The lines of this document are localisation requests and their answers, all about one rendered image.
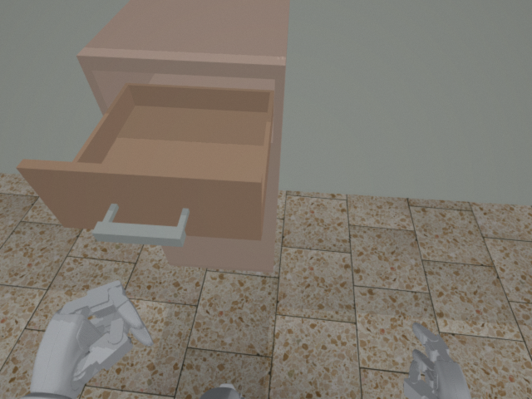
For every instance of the handle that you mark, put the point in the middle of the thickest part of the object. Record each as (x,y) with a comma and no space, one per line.
(106,231)

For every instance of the cabinet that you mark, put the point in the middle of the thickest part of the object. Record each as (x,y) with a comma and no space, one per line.
(212,43)

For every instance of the robot right hand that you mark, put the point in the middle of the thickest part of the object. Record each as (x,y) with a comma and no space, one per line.
(444,377)

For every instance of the left robot shin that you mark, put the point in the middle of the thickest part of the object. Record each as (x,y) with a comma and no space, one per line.
(227,385)

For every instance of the drawer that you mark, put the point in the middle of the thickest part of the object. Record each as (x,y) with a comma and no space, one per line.
(161,148)

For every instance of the robot left hand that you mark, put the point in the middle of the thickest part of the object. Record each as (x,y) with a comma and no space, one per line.
(60,366)

